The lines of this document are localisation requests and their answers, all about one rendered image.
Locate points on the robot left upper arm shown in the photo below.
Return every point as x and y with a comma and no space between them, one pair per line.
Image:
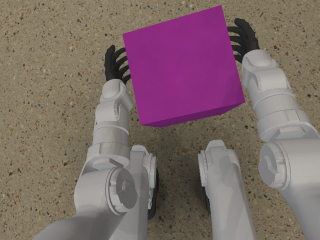
102,198

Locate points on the left robot forearm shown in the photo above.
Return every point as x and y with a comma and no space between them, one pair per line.
111,129

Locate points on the carton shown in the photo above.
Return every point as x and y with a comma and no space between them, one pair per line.
183,69

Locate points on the robot left thigh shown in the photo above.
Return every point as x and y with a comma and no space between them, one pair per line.
134,225

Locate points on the robot right hand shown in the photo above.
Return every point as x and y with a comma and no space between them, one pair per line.
247,39

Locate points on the right robot forearm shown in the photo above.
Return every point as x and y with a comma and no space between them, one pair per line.
273,100

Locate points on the robot right upper arm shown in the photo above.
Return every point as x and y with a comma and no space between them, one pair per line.
292,166

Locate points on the robot left hand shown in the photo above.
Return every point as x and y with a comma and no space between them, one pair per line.
112,67

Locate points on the robot right shin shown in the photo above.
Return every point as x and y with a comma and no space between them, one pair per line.
232,154

